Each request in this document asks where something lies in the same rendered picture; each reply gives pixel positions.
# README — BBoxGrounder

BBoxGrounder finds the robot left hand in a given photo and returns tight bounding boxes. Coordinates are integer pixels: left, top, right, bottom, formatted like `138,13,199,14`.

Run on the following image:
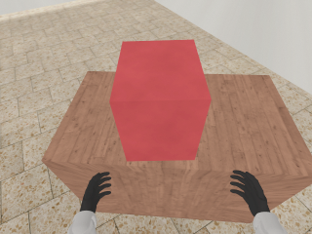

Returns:
80,172,111,213

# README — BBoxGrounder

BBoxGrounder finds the robot right hand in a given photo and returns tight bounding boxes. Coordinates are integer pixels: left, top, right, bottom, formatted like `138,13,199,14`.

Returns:
230,170,270,216

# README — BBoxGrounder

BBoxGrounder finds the pedestal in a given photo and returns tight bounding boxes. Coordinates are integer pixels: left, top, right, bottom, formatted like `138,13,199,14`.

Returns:
41,71,312,223

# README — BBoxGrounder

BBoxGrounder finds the left robot forearm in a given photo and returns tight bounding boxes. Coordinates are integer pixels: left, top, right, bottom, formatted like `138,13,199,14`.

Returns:
67,211,97,234

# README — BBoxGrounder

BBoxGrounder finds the right robot forearm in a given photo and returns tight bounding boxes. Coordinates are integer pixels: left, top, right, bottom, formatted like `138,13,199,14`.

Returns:
253,212,288,234

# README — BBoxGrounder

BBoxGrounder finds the carton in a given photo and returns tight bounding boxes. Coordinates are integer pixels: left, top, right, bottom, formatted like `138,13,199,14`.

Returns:
109,39,212,162

